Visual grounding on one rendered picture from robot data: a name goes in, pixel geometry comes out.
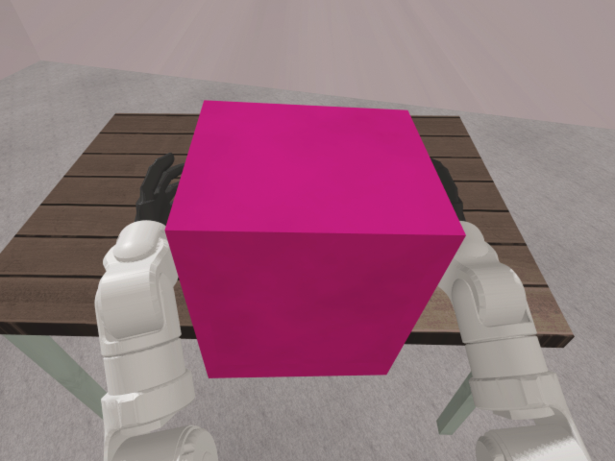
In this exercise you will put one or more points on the table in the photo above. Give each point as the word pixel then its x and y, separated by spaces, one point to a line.
pixel 51 269

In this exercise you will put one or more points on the right robot upper arm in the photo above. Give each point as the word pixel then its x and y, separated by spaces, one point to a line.
pixel 549 442

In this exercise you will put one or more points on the left robot forearm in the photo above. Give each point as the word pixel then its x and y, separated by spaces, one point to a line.
pixel 139 330

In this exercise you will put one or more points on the carton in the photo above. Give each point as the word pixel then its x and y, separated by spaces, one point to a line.
pixel 308 240

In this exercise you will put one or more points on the left robot upper arm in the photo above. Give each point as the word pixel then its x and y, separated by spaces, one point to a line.
pixel 185 443

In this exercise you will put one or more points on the right robot hand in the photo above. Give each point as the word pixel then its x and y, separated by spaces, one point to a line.
pixel 450 188

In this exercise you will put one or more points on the right robot forearm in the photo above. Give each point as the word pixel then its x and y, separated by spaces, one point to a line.
pixel 510 375

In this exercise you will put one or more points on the left robot hand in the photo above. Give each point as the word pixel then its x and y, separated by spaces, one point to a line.
pixel 155 193

